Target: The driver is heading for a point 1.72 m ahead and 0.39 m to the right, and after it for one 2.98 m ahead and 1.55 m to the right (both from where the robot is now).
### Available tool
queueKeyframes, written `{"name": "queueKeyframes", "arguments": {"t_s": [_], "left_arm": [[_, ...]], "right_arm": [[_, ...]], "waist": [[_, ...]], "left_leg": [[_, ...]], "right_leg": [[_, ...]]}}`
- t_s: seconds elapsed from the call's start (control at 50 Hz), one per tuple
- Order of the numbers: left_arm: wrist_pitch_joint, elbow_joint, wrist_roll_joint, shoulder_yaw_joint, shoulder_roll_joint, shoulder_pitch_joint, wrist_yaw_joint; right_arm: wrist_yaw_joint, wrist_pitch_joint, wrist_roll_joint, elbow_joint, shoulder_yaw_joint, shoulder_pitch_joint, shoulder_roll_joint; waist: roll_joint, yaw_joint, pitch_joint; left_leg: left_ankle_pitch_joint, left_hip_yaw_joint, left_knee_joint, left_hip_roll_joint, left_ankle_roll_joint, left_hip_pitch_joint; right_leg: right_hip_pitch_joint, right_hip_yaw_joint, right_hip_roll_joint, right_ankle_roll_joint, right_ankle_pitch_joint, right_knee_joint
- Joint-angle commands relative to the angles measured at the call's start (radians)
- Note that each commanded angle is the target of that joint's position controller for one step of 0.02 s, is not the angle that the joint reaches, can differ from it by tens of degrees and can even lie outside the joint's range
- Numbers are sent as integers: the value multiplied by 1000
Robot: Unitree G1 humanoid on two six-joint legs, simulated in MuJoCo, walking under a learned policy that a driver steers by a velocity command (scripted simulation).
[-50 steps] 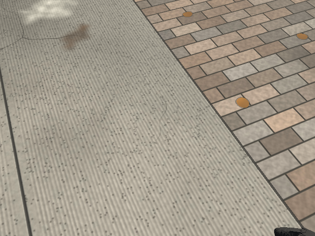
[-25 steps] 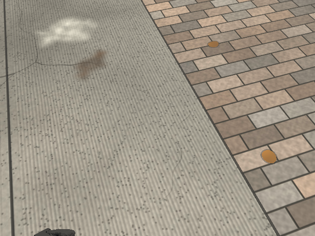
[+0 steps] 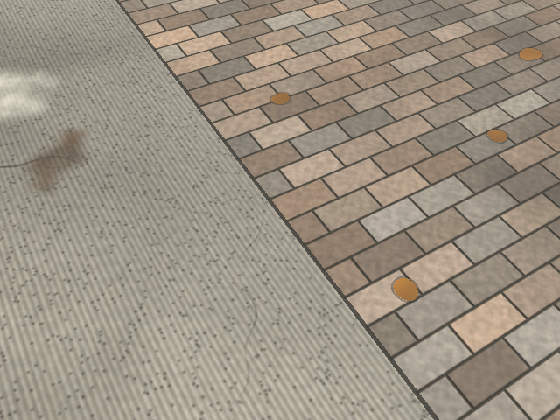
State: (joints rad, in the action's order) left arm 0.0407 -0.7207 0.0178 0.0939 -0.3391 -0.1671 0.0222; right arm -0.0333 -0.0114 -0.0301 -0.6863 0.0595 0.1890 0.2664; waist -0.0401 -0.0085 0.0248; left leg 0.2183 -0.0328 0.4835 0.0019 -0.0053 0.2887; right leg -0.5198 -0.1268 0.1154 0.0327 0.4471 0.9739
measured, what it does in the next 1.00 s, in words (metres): steps on the spot, turning right: right foot, then left foot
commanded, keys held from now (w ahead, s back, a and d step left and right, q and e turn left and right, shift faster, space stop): e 0.54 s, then no key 0.46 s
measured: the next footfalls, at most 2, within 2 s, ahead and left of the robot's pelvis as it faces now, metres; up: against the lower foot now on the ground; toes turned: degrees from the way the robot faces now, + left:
right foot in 0.30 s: +0.02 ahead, -0.15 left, +0.00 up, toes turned -18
left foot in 0.76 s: +0.11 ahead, +0.07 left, +0.00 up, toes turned -26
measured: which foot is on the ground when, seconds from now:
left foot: down 0.00-0.32, up 0.34-0.74, down 0.76-1.00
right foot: up 0.00-0.28, down 0.30-1.00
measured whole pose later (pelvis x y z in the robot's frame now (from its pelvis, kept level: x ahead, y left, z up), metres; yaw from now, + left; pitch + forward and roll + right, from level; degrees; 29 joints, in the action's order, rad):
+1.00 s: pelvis +0.03 -0.02 +0.00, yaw -25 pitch -1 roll +0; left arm 0.04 -0.73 -0.01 0.04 -0.27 -0.19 0.01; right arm 0.00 -0.03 -0.02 -0.70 0.02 0.17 0.24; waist -0.02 -0.01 0.03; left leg 0.28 -0.02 0.52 -0.01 0.00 0.23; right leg -0.24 -0.12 0.05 0.00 0.27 0.52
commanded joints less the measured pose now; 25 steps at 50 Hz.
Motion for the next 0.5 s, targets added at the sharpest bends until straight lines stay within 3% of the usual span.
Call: {"name": "queueKeyframes", "arguments": {"t_s": [0.02,0.08,0.14,0.24,0.28,0.3,0.32,0.34,0.36,0.38,0.4,0.42,0.5], "left_arm": [[15,32,1,33,-88,-73,6],[13,89,12,16,-52,16,-3],[11,123,6,3,-36,48,-18],[21,146,5,11,-58,32,-40],[24,130,4,19,-55,-29,-46],[23,119,1,31,-79,-69,-39],[19,126,2,58,-182,-108,-24],[5,148,-28,69,-265,-102,-23],[-18,148,-46,53,-204,-117,-31],[-32,140,-42,40,-176,-72,-28],[-35,143,-23,36,-154,-15,-21],[-32,148,-4,25,-128,26,-14],[-20,149,-12,17,-120,29,5]], "right_arm": [[-10,-12,17,87,28,-80,125],[-18,4,10,70,37,-22,140],[-18,15,14,64,53,-11,177],[3,16,39,53,70,-27,213],[5,13,61,45,71,-49,208],[8,8,61,22,64,0,177],[13,5,23,29,49,25,124],[5,3,-7,98,32,-55,91],[-2,3,7,98,47,-116,144],[-3,8,27,92,54,-115,158],[-11,11,26,69,59,-91,158],[-18,16,18,62,64,-80,168],[-10,10,24,51,57,-45,134]], "waist": [[159,-22,-53],[199,31,-57],[217,51,-92],[238,43,-99],[220,-3,-102],[161,-13,-113],[-75,1,-131],[-285,-17,-131],[-150,-78,-177],[-118,-42,-135],[-72,-14,-110],[-77,1,-94],[-87,17,-122]], "left_leg": [[-355,-168,-147,250,-172,-130],[-390,-106,-149,246,-199,-216],[-407,-72,-137,277,-212,-242],[-418,-25,-102,312,-199,-205],[-375,20,-22,297,-145,-163],[-277,73,66,260,-80,-87],[33,174,319,165,24,139],[467,125,538,18,88,398],[472,-9,688,28,84,400],[387,-32,714,42,70,401],[300,-40,685,51,68,402],[240,-44,657,53,74,398],[129,-30,585,9,98,314]], "right_leg": [[-118,17,-66,57,-21,243],[-143,71,-99,87,-68,117],[-56,105,-136,85,-52,-34],[111,181,-127,29,-79,-267],[236,210,-103,-24,-228,-474],[361,174,-95,-60,-354,-575],[549,-95,-280,-135,-679,-611],[566,-404,-505,-356,-889,-599],[530,-375,-496,-408,-805,-622],[485,-281,-435,-353,-723,-625],[457,-223,-373,-294,-628,-624],[433,-200,-348,-266,-612,-625],[389,-175,-296,-263,-614,-623]]}}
